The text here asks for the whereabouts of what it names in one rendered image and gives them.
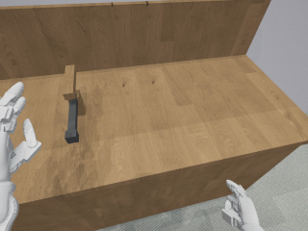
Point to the left robot forearm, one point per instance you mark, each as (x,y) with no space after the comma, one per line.
(9,206)

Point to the counter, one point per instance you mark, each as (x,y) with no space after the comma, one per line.
(169,108)

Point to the right robot hand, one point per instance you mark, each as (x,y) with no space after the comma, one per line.
(244,210)

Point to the left robot hand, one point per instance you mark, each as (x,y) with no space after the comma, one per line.
(11,105)

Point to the tap lever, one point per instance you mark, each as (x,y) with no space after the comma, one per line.
(71,135)

